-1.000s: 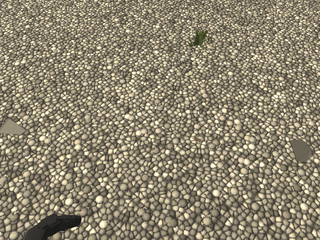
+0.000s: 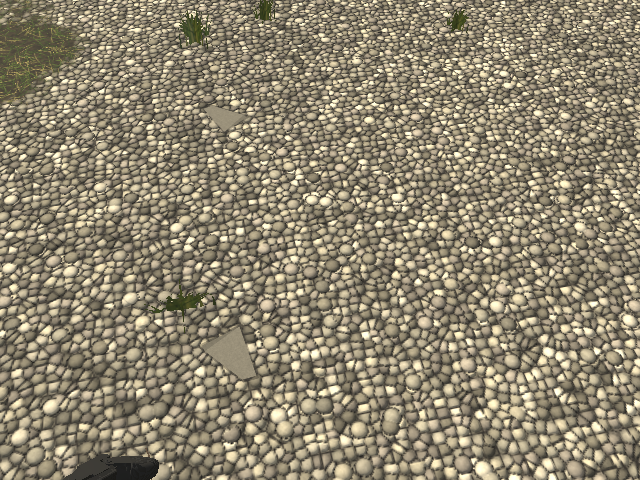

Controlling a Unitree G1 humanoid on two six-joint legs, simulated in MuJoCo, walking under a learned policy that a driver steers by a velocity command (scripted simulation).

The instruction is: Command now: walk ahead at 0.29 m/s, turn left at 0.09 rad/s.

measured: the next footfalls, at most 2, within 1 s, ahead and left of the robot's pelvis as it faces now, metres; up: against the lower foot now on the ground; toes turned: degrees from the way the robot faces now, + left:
right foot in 0.04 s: +0.20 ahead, -0.10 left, +0.00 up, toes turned -1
left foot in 0.54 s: +0.20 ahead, +0.09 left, +0.00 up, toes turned -20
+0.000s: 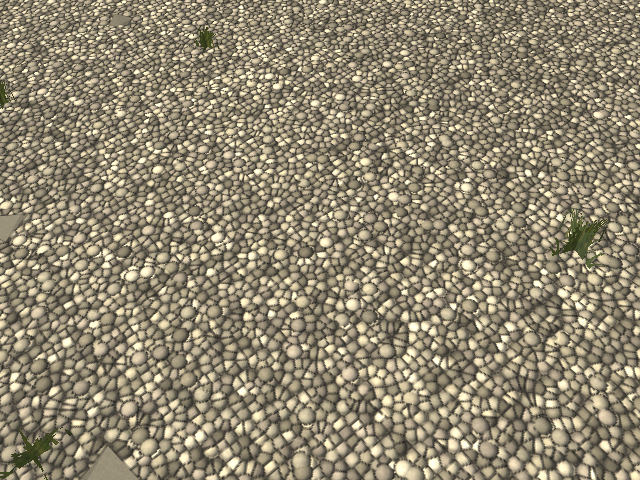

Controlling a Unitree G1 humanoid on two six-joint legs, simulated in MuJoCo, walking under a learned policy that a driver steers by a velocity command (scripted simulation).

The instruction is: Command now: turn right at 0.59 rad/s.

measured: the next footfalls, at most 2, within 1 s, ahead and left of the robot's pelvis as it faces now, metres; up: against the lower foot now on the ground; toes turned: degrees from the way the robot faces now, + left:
left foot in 0.52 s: +0.09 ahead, +0.09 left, +0.00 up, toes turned -23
right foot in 0.88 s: -0.03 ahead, -0.10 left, +0.00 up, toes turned -17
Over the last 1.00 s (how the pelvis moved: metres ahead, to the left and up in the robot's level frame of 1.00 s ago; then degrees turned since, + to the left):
0.10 -0.01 0.00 -31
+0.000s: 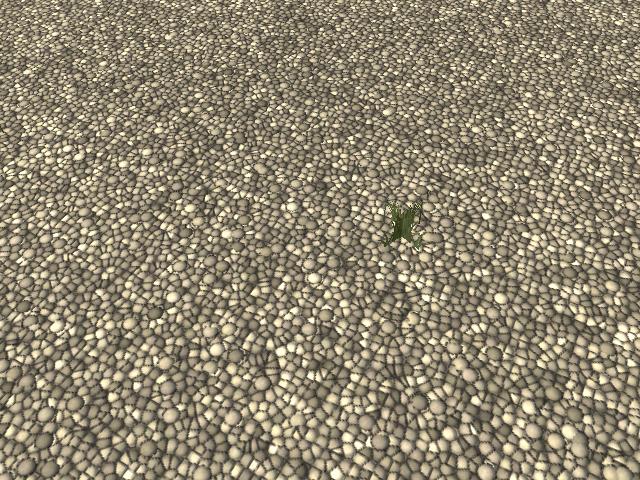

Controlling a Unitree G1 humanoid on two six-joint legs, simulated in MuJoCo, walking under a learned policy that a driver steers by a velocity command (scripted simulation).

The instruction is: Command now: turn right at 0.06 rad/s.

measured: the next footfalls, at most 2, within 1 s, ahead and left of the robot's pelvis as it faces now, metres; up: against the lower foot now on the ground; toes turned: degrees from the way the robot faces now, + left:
left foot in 0.58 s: +0.12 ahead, +0.11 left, +0.00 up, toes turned +3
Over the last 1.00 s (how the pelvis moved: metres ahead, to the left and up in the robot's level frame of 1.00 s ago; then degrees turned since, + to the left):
0.00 0.00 0.01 -22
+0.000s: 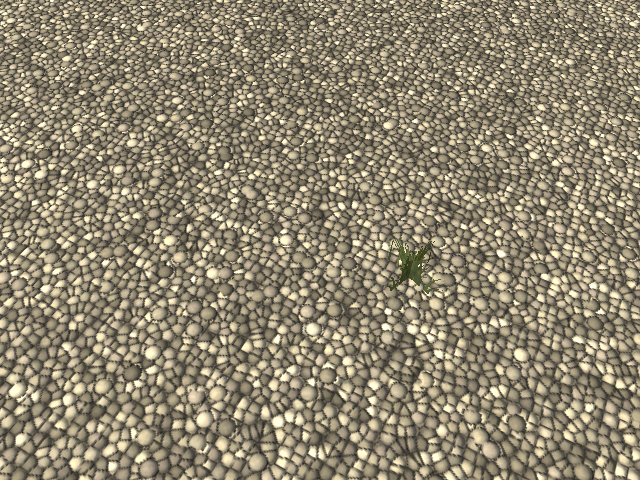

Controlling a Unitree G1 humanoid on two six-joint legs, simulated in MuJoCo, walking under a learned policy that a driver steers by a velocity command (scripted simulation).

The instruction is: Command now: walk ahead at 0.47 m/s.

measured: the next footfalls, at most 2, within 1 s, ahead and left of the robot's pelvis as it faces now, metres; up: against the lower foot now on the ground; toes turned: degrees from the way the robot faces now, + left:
right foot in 0.08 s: +0.22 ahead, -0.07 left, +0.00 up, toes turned -4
left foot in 0.62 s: +0.53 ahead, +0.09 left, +0.00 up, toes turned +4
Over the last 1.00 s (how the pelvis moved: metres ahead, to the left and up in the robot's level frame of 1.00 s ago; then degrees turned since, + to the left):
0.24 0.05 -0.01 1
